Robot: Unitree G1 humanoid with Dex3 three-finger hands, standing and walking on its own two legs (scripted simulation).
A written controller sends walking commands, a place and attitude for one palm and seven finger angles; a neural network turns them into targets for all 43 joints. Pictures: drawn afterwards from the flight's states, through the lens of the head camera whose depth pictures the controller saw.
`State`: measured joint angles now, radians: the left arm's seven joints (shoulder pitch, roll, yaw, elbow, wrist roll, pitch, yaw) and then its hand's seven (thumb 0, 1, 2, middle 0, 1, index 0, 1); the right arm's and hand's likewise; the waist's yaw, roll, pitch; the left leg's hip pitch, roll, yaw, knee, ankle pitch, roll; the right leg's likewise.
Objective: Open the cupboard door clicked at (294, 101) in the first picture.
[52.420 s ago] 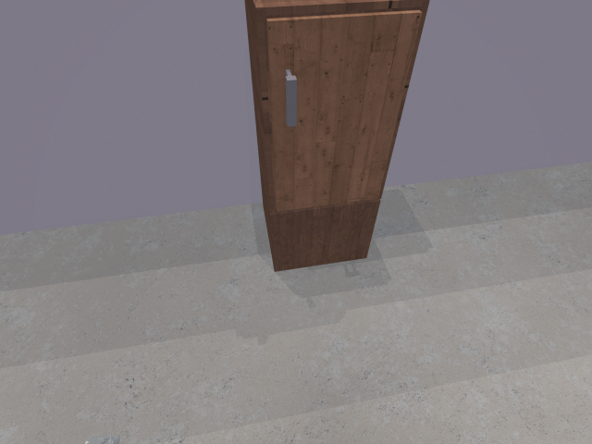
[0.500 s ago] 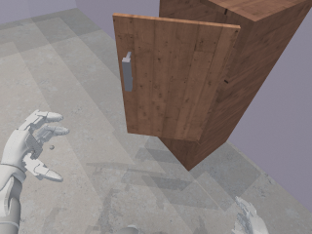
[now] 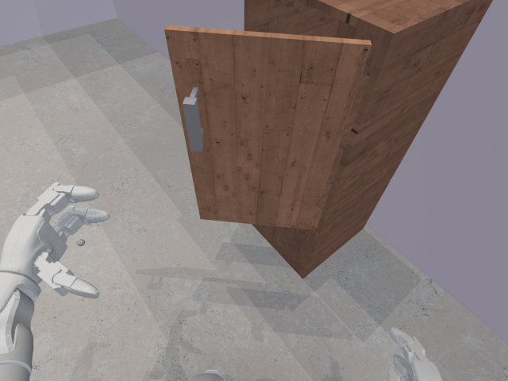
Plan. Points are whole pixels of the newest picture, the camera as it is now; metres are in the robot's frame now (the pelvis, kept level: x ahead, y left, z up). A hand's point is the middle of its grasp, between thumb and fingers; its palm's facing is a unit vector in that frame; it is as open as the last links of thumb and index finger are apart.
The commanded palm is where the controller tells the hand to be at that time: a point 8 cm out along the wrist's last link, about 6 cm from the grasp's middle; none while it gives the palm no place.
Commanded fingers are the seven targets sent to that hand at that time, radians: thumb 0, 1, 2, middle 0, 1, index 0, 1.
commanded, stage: raise the hand with hooked fingers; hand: left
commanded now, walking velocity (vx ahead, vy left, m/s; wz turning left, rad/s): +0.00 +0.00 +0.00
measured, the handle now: (195, 119) +0.60 +0.16 +0.06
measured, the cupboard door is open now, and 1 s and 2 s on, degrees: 46 46 46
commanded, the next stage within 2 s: move the hooked fingers beside the handle in 0.02 s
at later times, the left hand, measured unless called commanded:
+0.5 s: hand (109, 206) +0.35 +0.25 +0.08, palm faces -0.05 -1.00 +0.00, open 14.0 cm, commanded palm +0.33 +0.30 +0.08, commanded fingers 0.00 -0.50 0.30 -0.30 -1.20 -0.30 -1.20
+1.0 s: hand (132, 171) +0.43 +0.24 +0.08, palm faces -0.05 -1.00 +0.01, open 14.0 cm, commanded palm +0.41 +0.29 +0.08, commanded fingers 0.00 -0.50 0.30 -0.30 -1.20 -0.30 -1.20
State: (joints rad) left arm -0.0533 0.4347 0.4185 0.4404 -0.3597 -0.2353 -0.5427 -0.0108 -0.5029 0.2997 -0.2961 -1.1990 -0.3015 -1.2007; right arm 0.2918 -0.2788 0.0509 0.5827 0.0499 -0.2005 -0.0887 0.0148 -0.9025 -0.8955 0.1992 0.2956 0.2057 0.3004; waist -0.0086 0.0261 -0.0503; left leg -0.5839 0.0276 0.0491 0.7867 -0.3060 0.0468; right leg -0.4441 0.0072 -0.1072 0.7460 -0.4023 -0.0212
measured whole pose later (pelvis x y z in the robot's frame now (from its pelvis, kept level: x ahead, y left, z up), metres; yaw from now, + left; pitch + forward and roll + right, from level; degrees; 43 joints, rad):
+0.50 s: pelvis +0.00 -0.01 +0.00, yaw +0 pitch +8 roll -2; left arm -0.31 0.48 0.41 0.68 -0.32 -0.25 -0.54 -0.01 -0.50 0.30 -0.30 -1.20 -0.30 -1.20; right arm 0.30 -0.29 0.05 0.60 0.05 -0.16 -0.09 0.01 -0.90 -0.90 0.20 0.30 0.21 0.30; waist -0.03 0.02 -0.05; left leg -0.64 0.04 0.05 0.82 -0.32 0.03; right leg -0.51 0.02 -0.10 0.78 -0.42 -0.03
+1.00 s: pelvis +0.01 +0.00 -0.01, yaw -2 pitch +12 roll -2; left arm -0.58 0.52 0.42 0.96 -0.24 -0.31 -0.48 -0.01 -0.50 0.30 -0.30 -1.20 -0.30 -1.20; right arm 0.35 -0.28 0.04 0.61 0.04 -0.04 -0.06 0.01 -0.90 -0.90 0.20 0.30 0.21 0.30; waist -0.08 0.01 -0.08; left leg -0.72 0.05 0.07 0.86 -0.34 0.04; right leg -0.60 0.02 -0.09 0.82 -0.43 -0.02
